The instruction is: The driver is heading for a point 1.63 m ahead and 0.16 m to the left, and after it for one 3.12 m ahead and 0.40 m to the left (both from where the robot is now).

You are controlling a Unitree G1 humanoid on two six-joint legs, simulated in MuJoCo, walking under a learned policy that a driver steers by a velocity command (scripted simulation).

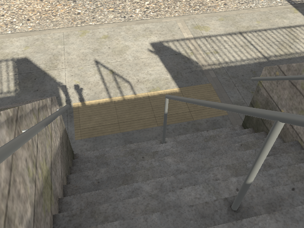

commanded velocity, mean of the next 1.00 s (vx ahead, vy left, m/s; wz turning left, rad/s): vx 0.15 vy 0.00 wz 0.00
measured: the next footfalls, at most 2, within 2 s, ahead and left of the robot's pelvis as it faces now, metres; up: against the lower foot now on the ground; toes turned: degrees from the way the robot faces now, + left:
left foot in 1.28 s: +0.25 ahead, +0.01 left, -0.21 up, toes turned +2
right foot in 1.78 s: +0.52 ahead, -0.17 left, -0.41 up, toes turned -5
